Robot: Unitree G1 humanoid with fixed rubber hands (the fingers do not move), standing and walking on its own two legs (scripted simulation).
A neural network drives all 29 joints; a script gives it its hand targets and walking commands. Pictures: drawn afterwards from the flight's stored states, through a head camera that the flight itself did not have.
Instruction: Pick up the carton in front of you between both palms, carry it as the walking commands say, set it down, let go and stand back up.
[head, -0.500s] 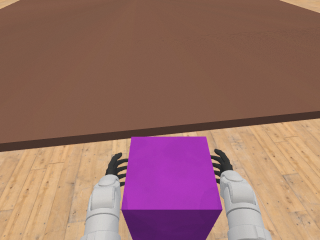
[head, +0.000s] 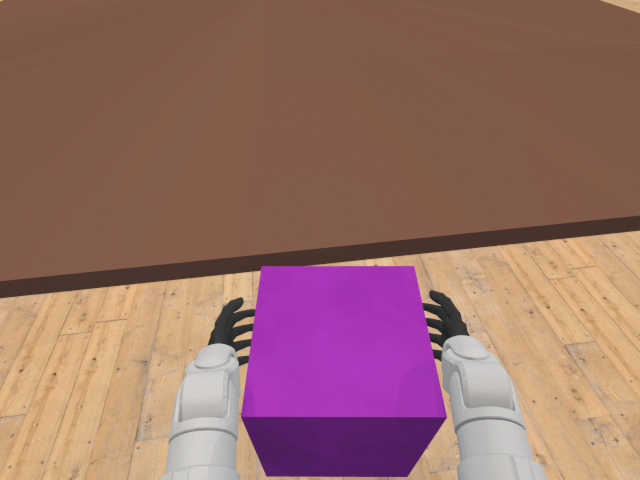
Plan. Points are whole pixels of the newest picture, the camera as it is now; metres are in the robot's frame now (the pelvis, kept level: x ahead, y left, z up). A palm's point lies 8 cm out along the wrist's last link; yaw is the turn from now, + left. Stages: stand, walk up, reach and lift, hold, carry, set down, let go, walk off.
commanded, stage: reach and lift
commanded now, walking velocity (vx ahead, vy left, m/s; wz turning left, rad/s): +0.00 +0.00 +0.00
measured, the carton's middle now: (337, 375) +0.30 +0.00 -0.04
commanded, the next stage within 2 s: hold in 0.32 s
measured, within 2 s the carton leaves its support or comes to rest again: neither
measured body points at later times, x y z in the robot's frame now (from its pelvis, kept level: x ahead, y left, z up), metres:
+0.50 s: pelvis +0.00 +0.00 +0.00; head -0.04 +0.00 +0.45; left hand +0.30 +0.15 +0.04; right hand +0.30 -0.15 +0.05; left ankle +0.02 +0.12 -0.74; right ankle +0.01 -0.12 -0.74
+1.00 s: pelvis -0.01 +0.00 +0.00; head -0.05 +0.00 +0.45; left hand +0.30 +0.15 +0.04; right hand +0.30 -0.15 +0.05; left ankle +0.02 +0.12 -0.74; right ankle +0.01 -0.12 -0.74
